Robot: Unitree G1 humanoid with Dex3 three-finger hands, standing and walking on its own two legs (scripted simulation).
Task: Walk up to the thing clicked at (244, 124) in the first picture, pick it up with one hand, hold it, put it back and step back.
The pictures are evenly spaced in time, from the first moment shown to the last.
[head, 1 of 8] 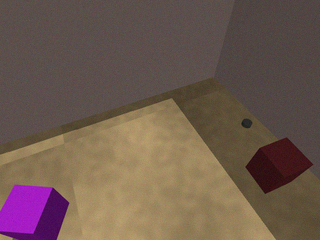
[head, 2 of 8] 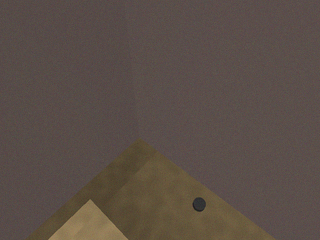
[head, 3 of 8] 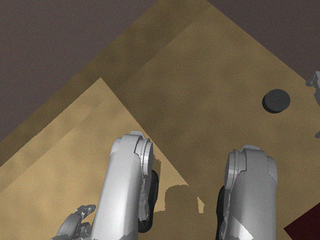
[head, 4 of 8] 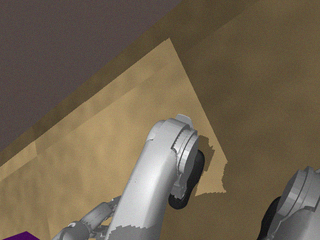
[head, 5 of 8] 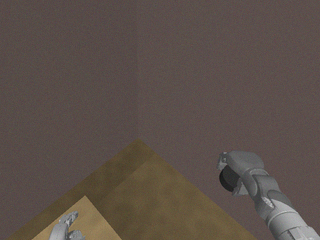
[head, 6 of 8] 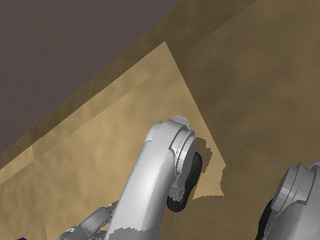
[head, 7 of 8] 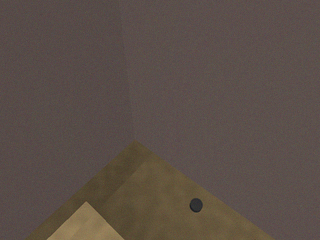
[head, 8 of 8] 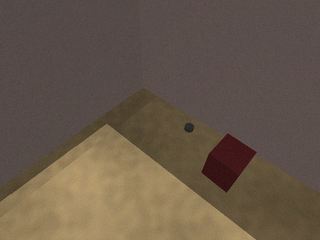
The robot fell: no
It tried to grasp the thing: yes
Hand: right
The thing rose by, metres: 0.70
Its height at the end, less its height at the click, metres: +0.00
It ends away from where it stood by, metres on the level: 0.01
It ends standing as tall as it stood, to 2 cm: yes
